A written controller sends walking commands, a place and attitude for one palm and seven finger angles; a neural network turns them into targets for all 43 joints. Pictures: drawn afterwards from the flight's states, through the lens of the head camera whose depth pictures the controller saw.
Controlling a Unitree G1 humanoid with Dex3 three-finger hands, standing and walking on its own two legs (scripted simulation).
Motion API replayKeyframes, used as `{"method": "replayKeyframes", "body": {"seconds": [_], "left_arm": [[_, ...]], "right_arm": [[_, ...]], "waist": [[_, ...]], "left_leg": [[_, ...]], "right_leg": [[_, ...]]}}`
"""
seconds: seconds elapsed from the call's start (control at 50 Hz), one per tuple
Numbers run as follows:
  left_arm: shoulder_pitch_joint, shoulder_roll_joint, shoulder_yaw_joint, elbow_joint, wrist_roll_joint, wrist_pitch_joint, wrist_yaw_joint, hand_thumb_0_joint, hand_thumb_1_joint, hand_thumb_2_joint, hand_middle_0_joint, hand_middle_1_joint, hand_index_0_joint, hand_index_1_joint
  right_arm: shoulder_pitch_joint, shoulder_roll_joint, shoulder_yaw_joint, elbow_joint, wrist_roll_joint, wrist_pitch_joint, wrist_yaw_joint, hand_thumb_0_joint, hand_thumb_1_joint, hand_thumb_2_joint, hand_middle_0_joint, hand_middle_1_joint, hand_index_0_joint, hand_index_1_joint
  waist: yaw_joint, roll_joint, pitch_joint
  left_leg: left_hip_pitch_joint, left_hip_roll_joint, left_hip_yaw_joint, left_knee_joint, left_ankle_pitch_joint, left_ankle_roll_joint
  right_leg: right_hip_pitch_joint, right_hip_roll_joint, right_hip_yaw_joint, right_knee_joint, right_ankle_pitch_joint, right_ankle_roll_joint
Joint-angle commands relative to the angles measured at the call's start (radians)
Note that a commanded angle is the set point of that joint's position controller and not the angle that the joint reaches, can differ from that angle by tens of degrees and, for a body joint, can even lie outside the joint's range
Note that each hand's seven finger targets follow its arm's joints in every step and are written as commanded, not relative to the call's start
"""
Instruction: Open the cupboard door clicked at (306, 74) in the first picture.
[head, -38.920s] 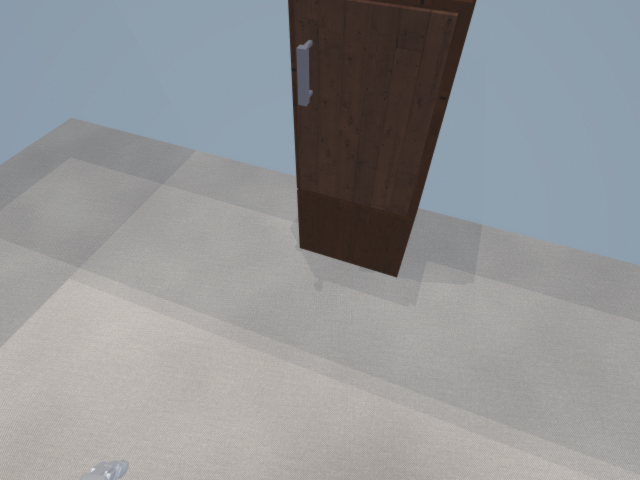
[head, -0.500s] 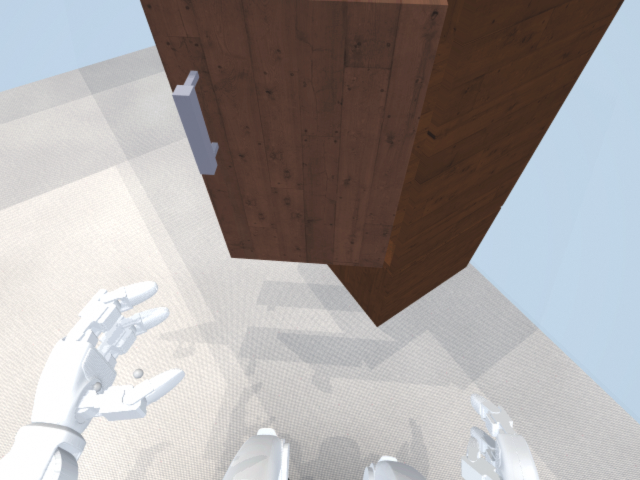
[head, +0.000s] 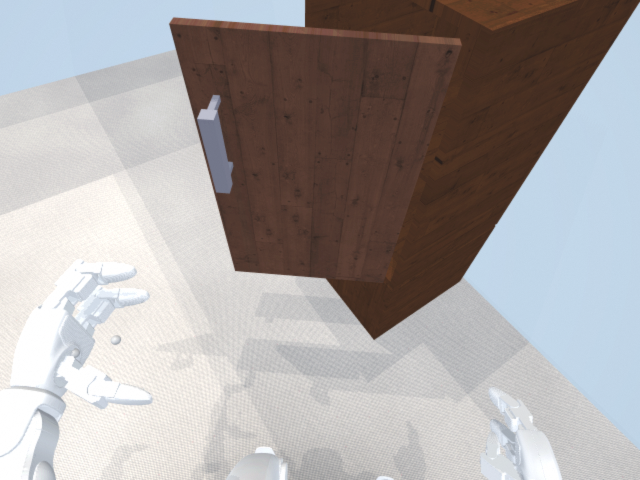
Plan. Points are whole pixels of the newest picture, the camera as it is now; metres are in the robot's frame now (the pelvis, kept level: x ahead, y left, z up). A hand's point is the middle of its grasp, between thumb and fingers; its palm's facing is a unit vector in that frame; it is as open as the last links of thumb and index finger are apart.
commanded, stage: raise the hand with hooked fingers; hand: left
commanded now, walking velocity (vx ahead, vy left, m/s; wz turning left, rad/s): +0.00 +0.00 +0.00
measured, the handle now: (219, 146) +0.57 +0.20 +0.06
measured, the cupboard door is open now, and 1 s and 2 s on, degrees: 52 52 52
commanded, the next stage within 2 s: move the hooked fingers beside the handle in 0.82 s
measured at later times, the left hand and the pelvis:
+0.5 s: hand (82, 295) +0.29 +0.29 +0.08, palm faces -0.01 -1.00 -0.04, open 14.0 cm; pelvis +0.00 +0.02 +0.01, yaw +0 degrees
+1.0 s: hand (92, 297) +0.29 +0.28 +0.08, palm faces +0.02 -1.00 -0.04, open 14.0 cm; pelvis +0.00 +0.00 +0.01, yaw +0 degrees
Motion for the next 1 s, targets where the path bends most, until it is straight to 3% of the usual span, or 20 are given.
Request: {"method": "replayKeyframes", "body": {"seconds": [0.0,0.2,0.26,0.3,0.34,0.38,0.56,0.6,0.64,0.7,0.78,0.9,0.98], "left_arm": [[-0.171,0.23,0.114,-0.158,-0.024,-0.029,-0.02,0.0,-0.5,0.3,-0.3,-1.2,-0.3,-1.2],[-0.334,0.307,0.155,-0.079,-0.019,0.007,-0.066,0.0,-0.5,0.3,-0.3,-1.2,-0.3,-1.2],[-0.382,0.339,0.175,-0.034,-0.023,0.019,-0.075,0.0,-0.5,0.3,-0.3,-1.2,-0.3,-1.2],[-0.412,0.346,0.176,-0.01,-0.021,0.026,-0.086,0.0,-0.5,0.3,-0.3,-1.2,-0.3,-1.2],[-0.386,0.314,0.149,-0.004,-0.022,0.029,-0.097,0.0,-0.5,0.3,-0.3,-1.2,-0.3,-1.2],[-0.355,0.311,0.151,0.003,-0.025,0.034,-0.101,0.0,-0.5,0.3,-0.3,-1.2,-0.3,-1.2],[-0.378,0.359,0.192,-0.038,-0.016,0.003,-0.065,0.0,-0.5,0.3,-0.3,-1.2,-0.3,-1.2],[-0.378,0.336,0.176,-0.036,-0.015,-0.002,-0.064,0.0,-0.5,0.3,-0.3,-1.2,-0.3,-1.2],[-0.38,0.338,0.175,-0.044,-0.016,-0.006,-0.066,0.0,-0.5,0.3,-0.3,-1.2,-0.3,-1.2],[-0.374,0.335,0.177,-0.024,-0.021,0.0,-0.072,0.0,-0.5,0.3,-0.3,-1.2,-0.3,-1.2],[-0.375,0.336,0.175,-0.025,-0.022,0.002,-0.08,0.0,-0.5,0.3,-0.3,-1.2,-0.3,-1.2],[-0.384,0.324,0.167,-0.002,-0.027,0.007,-0.083,0.0,-0.5,0.3,-0.3,-1.2,-0.3,-1.2],[-0.509,0.35,0.167,0.035,-0.014,-0.003,-0.078,0.0,-0.5,0.3,-0.3,-1.2,-0.3,-1.2]], "right_arm": [[-0.007,-0.156,-0.06,-0.138,-0.001,-0.04,-0.013,0.0,-0.9,-0.9,0.2,0.3,0.2,0.3],[0.001,-0.167,-0.052,-0.127,-0.001,-0.036,-0.022,0.0,-0.9,-0.9,0.2,0.3,0.2,0.3],[0.004,-0.173,-0.05,-0.119,-0.001,-0.032,-0.027,0.0,-0.9,-0.9,0.2,0.3,0.2,0.3],[0.008,-0.175,-0.049,-0.12,0.002,-0.028,-0.03,0.0,-0.9,-0.9,0.2,0.3,0.2,0.3],[0.008,-0.172,-0.052,-0.125,0.004,-0.031,-0.028,0.0,-0.9,-0.9,0.2,0.3,0.2,0.3],[0.013,-0.174,-0.054,-0.13,0.003,-0.03,-0.022,0.0,-0.9,-0.9,0.2,0.3,0.2,0.3],[0.024,-0.178,-0.058,-0.128,-0.005,-0.02,-0.014,0.0,-0.9,-0.9,0.2,0.3,0.2,0.3],[0.022,-0.175,-0.059,-0.13,-0.002,-0.018,-0.018,0.0,-0.9,-0.9,0.2,0.3,0.2,0.3],[0.018,-0.174,-0.058,-0.129,0.0,-0.021,-0.02,0.0,-0.9,-0.9,0.2,0.3,0.2,0.3],[0.018,-0.174,-0.057,-0.125,0.0,-0.02,-0.023,0.0,-0.9,-0.9,0.2,0.3,0.2,0.3],[0.019,-0.171,-0.055,-0.12,-0.001,-0.023,-0.023,0.0,-0.9,-0.9,0.2,0.3,0.2,0.3],[0.011,-0.169,-0.053,-0.12,0.003,-0.02,-0.025,0.0,-0.9,-0.9,0.2,0.3,0.2,0.3],[0.024,-0.174,-0.051,-0.096,-0.001,-0.016,-0.033,0.0,-0.9,-0.9,0.2,0.3,0.2,0.3]], "waist": [[0.002,0.072,-0.214],[0.0,0.089,-0.241],[-0.001,0.067,-0.213],[-0.003,0.088,-0.219],[0.0,0.103,-0.224],[0.006,0.073,-0.232],[0.005,0.105,-0.221],[-0.005,0.09,-0.223],[-0.003,0.114,-0.233],[-0.005,0.081,-0.227],[-0.005,0.094,-0.237],[-0.009,0.066,-0.219],[-0.024,0.075,-0.227]], "left_leg": [[0.276,-0.022,-0.075,-0.162,0.201,-0.005],[0.349,-0.017,-0.095,-0.196,0.233,-0.012],[0.34,-0.017,-0.101,-0.21,0.205,-0.011],[0.352,-0.018,-0.102,-0.222,0.195,-0.012],[0.373,-0.016,-0.107,-0.229,0.198,-0.013],[0.373,-0.018,-0.105,-0.227,0.233,-0.011],[0.373,-0.016,-0.103,-0.23,0.229,-0.015],[0.374,-0.016,-0.1,-0.233,0.204,-0.011],[0.38,-0.018,-0.101,-0.234,0.194,-0.012],[0.363,-0.02,-0.095,-0.227,0.201,-0.009],[0.369,-0.021,-0.086,-0.214,0.236,-0.007],[0.335,-0.027,-0.077,-0.204,0.208,-0.003],[0.33,-0.028,-0.076,-0.189,0.202,-0.001]], "right_leg": [[0.022,0.028,0.058,-0.154,0.225,0.007],[0.025,0.03,0.043,-0.168,0.229,-0.001],[0.03,0.032,0.043,-0.183,0.206,-0.004],[0.022,0.031,0.042,-0.189,0.196,-0.002],[0.017,0.03,0.04,-0.192,0.194,-0.003],[0.033,0.032,0.039,-0.193,0.222,-0.003],[0.028,0.034,0.039,-0.187,0.215,-0.005],[0.02,0.034,0.041,-0.193,0.202,0.001],[0.02,0.03,0.044,-0.193,0.195,0.001],[0.032,0.032,0.046,-0.198,0.21,0.002],[0.042,0.031,0.051,-0.196,0.245,0.002],[0.041,0.028,0.059,-0.201,0.237,0.007],[0.03,0.024,0.068,-0.195,0.234,0.007]]}}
